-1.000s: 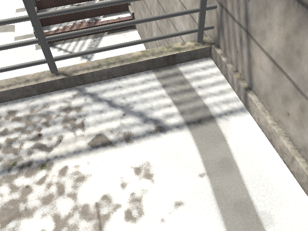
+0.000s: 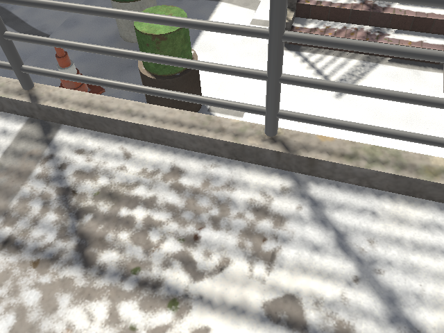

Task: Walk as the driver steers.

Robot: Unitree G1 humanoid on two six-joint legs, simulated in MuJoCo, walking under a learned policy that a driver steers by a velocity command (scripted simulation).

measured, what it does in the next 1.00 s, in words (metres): walks ahead, turning left: left foot, then right foot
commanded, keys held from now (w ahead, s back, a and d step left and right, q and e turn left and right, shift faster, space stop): q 1.00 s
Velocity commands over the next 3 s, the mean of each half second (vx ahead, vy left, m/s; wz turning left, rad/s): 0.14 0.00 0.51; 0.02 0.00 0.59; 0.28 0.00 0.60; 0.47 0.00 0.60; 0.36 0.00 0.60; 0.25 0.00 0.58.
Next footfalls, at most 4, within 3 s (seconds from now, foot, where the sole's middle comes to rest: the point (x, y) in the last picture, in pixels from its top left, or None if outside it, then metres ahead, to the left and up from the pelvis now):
0.24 left None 0.24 0.14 -0.78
0.70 right None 0.26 -0.08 -0.78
1.16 left None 0.08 0.12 -0.78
1.62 right None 0.45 0.20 -0.78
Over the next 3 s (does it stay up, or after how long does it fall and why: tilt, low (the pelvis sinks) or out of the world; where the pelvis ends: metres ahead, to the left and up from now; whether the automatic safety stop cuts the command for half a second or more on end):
stays up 0.42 0.69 0.00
